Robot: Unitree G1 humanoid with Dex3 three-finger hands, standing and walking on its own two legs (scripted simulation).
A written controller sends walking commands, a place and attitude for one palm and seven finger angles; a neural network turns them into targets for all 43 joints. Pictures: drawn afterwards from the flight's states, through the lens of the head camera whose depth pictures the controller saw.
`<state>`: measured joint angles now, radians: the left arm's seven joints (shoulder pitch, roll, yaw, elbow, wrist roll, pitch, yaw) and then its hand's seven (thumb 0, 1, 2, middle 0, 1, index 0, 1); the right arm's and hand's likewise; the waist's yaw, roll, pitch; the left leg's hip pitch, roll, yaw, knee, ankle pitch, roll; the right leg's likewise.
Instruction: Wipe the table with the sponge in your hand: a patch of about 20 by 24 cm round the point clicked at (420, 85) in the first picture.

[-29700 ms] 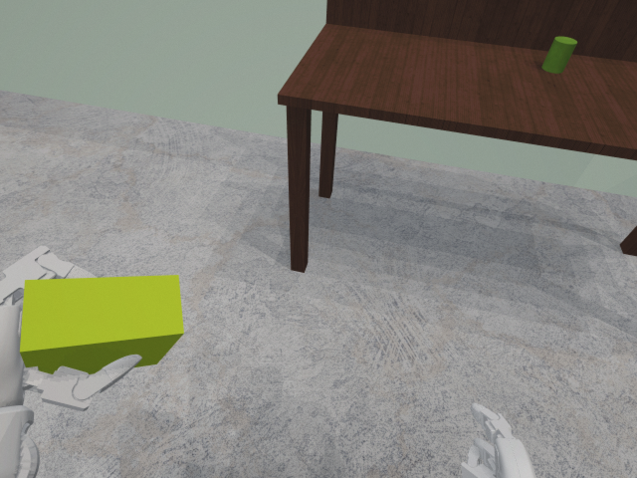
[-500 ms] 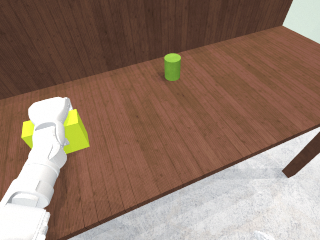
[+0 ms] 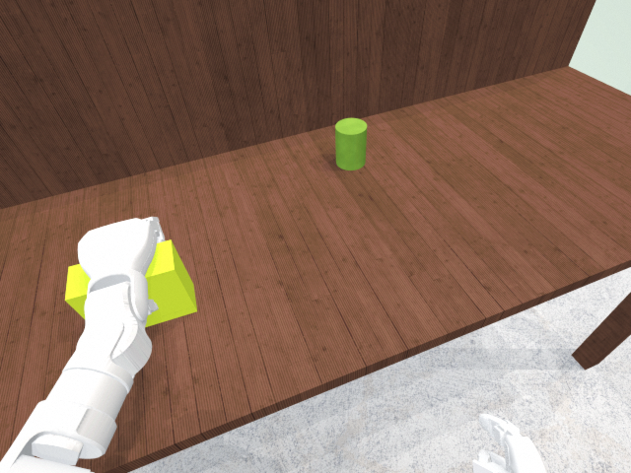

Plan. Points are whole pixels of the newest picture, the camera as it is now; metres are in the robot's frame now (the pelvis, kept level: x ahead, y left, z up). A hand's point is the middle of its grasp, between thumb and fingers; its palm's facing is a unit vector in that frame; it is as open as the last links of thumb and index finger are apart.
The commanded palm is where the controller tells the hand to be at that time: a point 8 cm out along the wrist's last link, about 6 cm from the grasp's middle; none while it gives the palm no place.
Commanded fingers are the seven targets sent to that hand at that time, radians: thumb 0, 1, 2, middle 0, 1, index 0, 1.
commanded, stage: wipe back along the middle lane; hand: left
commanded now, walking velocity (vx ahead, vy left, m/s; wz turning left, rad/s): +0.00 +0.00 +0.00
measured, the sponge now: (142, 297) +0.34 +0.29 +0.03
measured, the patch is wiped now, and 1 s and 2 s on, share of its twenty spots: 0.45 0.70 0.80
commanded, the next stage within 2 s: slide across to the third lane in 0.66 s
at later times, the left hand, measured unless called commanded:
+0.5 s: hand (140, 307) +0.29 +0.25 +0.08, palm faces +0.05 -0.05 -1.00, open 9.6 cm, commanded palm +0.24 +0.24 +0.11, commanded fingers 0.00 0.10 1.30 -1.20 -1.60 -1.20 -1.60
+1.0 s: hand (150, 332) +0.26 +0.22 +0.08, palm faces +0.05 -0.07 -1.00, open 9.6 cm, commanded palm +0.23 +0.20 +0.13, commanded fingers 0.00 0.10 1.30 -1.20 -1.60 -1.20 -1.60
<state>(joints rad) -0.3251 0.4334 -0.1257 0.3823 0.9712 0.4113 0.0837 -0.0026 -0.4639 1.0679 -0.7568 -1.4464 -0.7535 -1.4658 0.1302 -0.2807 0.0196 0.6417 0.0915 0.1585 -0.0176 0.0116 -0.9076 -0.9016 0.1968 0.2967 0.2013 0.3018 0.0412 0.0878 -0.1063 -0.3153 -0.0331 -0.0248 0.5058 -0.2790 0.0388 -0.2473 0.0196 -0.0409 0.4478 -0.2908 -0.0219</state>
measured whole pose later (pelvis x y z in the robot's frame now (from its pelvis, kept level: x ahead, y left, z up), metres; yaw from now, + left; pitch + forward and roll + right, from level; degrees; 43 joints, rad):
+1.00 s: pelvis -0.02 -0.02 +0.00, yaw -1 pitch +0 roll +0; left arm -0.05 0.38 -0.24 0.01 0.98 0.56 0.06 0.02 -0.47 1.06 -0.75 -1.45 -0.77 -1.44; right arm 0.04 -0.27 0.03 0.63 0.08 0.12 -0.02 0.01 -0.91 -0.90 0.20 0.30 0.20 0.30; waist 0.09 0.10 -0.08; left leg -0.24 -0.02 -0.02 0.50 -0.26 0.02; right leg -0.20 0.03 -0.03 0.50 -0.30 -0.05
